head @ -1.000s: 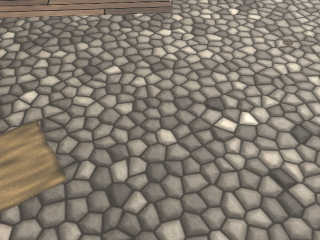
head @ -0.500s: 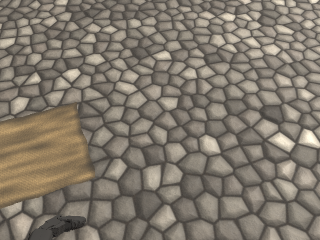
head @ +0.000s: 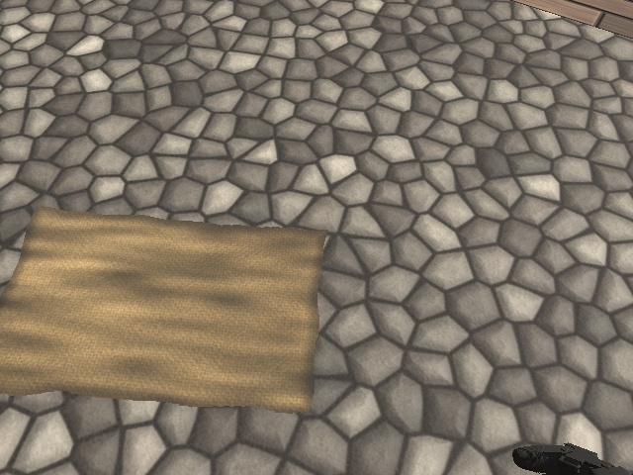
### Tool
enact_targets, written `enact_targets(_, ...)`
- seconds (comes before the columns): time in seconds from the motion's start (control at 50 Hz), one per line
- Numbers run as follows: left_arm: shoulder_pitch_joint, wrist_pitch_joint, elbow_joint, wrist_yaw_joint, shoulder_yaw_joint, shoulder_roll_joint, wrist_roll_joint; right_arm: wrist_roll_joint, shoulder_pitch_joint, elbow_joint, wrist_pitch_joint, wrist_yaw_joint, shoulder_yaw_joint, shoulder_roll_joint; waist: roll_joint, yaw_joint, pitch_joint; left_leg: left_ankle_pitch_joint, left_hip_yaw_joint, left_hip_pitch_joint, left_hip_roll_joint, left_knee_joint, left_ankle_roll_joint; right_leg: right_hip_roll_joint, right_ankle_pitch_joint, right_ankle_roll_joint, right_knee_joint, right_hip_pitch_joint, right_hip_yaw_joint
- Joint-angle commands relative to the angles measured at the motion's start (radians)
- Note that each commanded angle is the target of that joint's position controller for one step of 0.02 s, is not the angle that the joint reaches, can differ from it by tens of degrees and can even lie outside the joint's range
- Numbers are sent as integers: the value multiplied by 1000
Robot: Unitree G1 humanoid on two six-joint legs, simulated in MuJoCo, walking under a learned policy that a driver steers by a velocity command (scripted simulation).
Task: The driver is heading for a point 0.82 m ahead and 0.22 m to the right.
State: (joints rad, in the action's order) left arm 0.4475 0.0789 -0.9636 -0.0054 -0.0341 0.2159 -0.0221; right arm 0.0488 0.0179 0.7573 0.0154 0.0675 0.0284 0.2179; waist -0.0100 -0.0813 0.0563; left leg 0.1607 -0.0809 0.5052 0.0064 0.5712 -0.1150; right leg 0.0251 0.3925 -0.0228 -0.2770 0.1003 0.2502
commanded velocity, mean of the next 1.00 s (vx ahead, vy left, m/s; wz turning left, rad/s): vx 0.50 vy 0.00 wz -0.39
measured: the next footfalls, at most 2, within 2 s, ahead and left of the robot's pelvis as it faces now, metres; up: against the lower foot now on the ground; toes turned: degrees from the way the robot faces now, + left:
left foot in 0.02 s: +0.16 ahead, +0.09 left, +0.00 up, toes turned +4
right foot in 0.56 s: +0.44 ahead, -0.11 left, +0.00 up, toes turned -18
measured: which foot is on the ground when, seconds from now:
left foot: up 0.00-0.00, down 0.02-0.58, up 0.60-1.00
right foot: down 0.00-0.04, up 0.06-0.54, down 0.56-1.00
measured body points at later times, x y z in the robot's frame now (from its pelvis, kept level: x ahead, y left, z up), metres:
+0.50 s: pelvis +0.27 +0.00 +0.00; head +0.31 -0.01 +0.45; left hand +0.48 +0.20 -0.12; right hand +0.19 -0.24 -0.15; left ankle +0.12 +0.09 -0.73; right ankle +0.40 -0.11 -0.71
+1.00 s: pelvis +0.53 -0.08 +0.01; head +0.56 -0.10 +0.46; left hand +0.64 +0.19 -0.11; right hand +0.62 -0.38 -0.09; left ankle +0.75 -0.01 -0.69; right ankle +0.40 -0.09 -0.73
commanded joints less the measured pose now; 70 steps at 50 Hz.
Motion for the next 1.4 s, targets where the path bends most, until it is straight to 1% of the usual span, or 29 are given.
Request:
enact_targets(0.02,17,-13,21,-8,-29,179,10,17,-293,53,31,-27,46,126,79,187,-165,-1,-20,-438,-70,-111,-71,213,-972,126,-392,-120,-40)
enact_targets(0.04,26,-9,66,1,-6,104,33,42,-448,79,37,-44,70,218,-49,235,-309,116,290,-782,198,-122,-148,150,-575,94,-715,-430,-40)
enact_targets(0.06,63,-8,88,11,-5,74,44,6,-475,86,27,-55,88,286,-215,202,-416,36,733,-919,450,-253,-250,-36,145,61,-1041,-697,-110)
enact_targets(0.08,-51,-11,99,3,-35,164,28,-20,-418,79,22,-64,86,265,-48,206,-305,-82,597,-812,401,-252,-216,5,77,78,-1080,-770,-268)
enact_targets(0.12,-83,-2,89,7,-27,109,33,-20,-302,90,41,-64,51,142,0,127,-93,-231,330,-546,303,-306,-119,70,-36,96,-939,-722,-299)
enact_targets(0.14,-74,-21,74,11,-31,98,13,-26,-255,97,51,-66,38,98,-11,89,-51,-202,244,-466,241,-346,-56,83,-68,95,-882,-678,-299)
enact_targets(0.16,-6,-38,54,17,-26,74,-1,-27,-248,97,60,-68,34,91,-76,65,-56,-208,205,-408,249,-370,-57,81,-89,87,-866,-614,-294)
enact_targets(0.2,-20,-57,50,27,-31,60,-8,-34,-281,120,82,-66,34,87,-60,55,-30,-238,154,-375,236,-410,-60,73,-124,80,-864,-622,-287)
enact_targets(0.44,-418,-56,200,64,-11,38,-10,-30,-440,205,90,-95,31,124,-47,119,64,-524,-112,-557,231,-396,-5,23,-379,115,-383,-721,-130)
enact_targets(0.5,-348,-59,192,56,-23,66,-14,-24,-427,208,74,-108,38,165,-86,70,-3,-947,-156,-642,249,-206,12,-62,-229,178,-359,-601,-76)
enact_targets(0.54,-170,-50,143,47,-47,111,-16,-21,-410,195,54,-108,47,195,-90,-10,-112,-974,-162,-605,254,101,11,-121,-145,232,-305,-391,-86)
enact_targets(0.56,-20,-44,101,35,-71,163,-27,-25,-385,176,51,-102,49,199,-32,-90,-188,-748,-173,-448,228,367,36,-79,-143,280,-217,-163,-184)
enact_targets(0.58,-5,-54,120,20,-111,291,-22,-53,-415,103,64,-84,33,103,256,-49,-313,37,-178,0,32,828,109,235,-138,432,-164,198,-714)
enact_targets(0.6,-23,-66,135,22,-111,314,3,-41,-352,64,79,-72,38,153,135,-42,-375,346,66,183,-58,975,110,334,-211,508,-21,233,-1014)
enact_targets(0.64,-111,-65,116,7,-87,214,16,-42,-268,42,99,-66,29,132,-22,17,-100,185,122,230,68,810,98,273,-286,408,17,-38,-733)
enact_targets(0.66,-163,-59,119,6,-73,169,18,-31,-252,44,88,-67,32,125,-73,64,-39,162,125,162,102,706,98,185,-336,331,39,-154,-628)
enact_targets(0.72,-175,-26,123,7,-64,157,27,4,-316,47,31,-65,27,107,-1,115,-46,160,110,42,111,598,143,122,-529,335,53,-286,-526)
enact_targets(0.78,-127,-15,117,8,-72,197,22,1,-223,6,17,-55,24,100,22,96,-29,63,82,90,112,453,173,79,-527,310,75,-299,-496)
enact_targets(0.98,21,-27,121,-2,-76,215,7,-19,76,-118,35,-44,9,115,80,-19,-20,-103,91,150,30,67,157,94,-622,253,-27,-87,-593)
enact_targets(1.06,-78,-19,156,-4,-83,253,4,-25,-165,-63,57,-62,32,181,81,113,-98,-3,85,-255,-37,-80,98,64,-790,176,-230,-183,-610)
enact_targets(1.08,-89,-11,161,7,-77,233,14,-15,-303,-35,71,-75,46,219,16,184,-183,-3,139,-468,29,-131,65,-6,-724,151,-436,-267,-555)
enact_targets(1.1,-50,-4,200,12,-52,137,43,14,-438,-41,73,-94,65,306,-127,210,-347,241,444,-733,305,-176,2,-92,-367,116,-742,-458,-454)
enact_targets(1.12,27,-8,223,11,-48,134,36,5,-391,-38,56,-89,76,341,-330,130,-392,276,867,-782,450,-310,-92,-183,155,109,-914,-673,-373)
enact_targets(1.14,27,-25,178,0,-53,184,7,-5,-307,-58,47,-83,60,245,-142,97,-229,248,786,-637,429,-294,-106,-95,90,108,-1001,-727,-383)
enact_targets(1.16,-32,-31,170,6,-52,176,-2,-17,-261,-62,49,-78,40,164,-17,98,-118,48,609,-508,376,-283,-103,-72,24,96,-989,-702,-371)
enact_targets(1.18,-67,-34,172,9,-49,150,-7,-17,-263,-48,55,-73,24,122,12,89,-50,-284,441,-417,315,-273,-68,-50,1,88,-933,-665,-370)
enact_targets(1.2,-61,-45,180,13,-48,137,-11,-22,-259,-33,63,-76,22,124,-65,66,-73,-430,355,-405,292,-269,-70,-40,6,72,-900,-646,-360)
enact_targets(1.26,-54,-67,181,23,-44,127,-11,-32,-290,2,89,-61,23,139,-120,51,-98,-801,216,-372,257,-257,-89,-71,-17,45,-860,-603,-346)
enact_targets(1.4,-228,-75,214,35,-1,78,-5,-37,-296,48,60,-61,24,162,-139,81,-125,-701,57,-334,188,-261,-46,-54,-228,29,-430,-448,-244)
